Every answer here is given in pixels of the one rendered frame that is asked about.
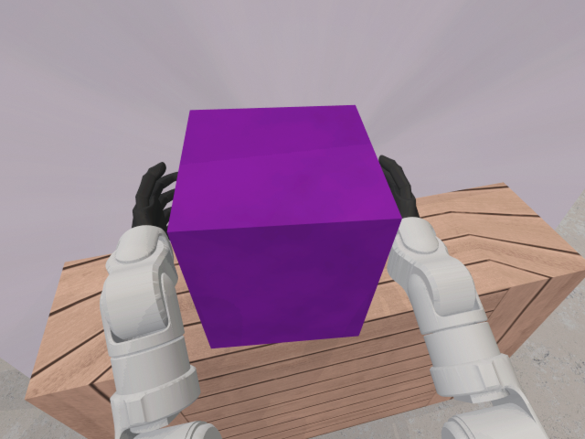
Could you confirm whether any robot right upper arm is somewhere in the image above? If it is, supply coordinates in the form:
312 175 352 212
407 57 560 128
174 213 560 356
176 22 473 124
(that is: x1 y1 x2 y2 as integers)
441 403 547 439

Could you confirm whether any left robot forearm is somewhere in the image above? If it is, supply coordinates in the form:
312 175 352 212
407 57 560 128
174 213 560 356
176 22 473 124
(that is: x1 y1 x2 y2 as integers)
100 225 201 439

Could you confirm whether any carton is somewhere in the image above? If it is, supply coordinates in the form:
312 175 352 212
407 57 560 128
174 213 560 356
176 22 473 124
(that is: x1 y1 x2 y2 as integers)
167 105 402 348

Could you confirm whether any right robot hand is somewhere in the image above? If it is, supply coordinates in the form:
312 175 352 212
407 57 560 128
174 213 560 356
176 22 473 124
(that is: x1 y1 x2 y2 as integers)
378 155 420 219

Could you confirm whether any left robot hand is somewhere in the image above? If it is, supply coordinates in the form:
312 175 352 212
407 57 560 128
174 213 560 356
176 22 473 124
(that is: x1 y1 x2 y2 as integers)
132 162 178 239

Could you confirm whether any robot left upper arm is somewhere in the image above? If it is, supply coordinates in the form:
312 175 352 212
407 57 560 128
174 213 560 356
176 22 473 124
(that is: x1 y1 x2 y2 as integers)
133 421 222 439

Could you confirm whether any pedestal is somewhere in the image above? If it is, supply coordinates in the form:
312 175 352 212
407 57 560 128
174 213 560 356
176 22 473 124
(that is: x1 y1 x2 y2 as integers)
25 182 585 439

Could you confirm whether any right robot forearm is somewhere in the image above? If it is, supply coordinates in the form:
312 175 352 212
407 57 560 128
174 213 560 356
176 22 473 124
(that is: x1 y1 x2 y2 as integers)
387 217 549 439

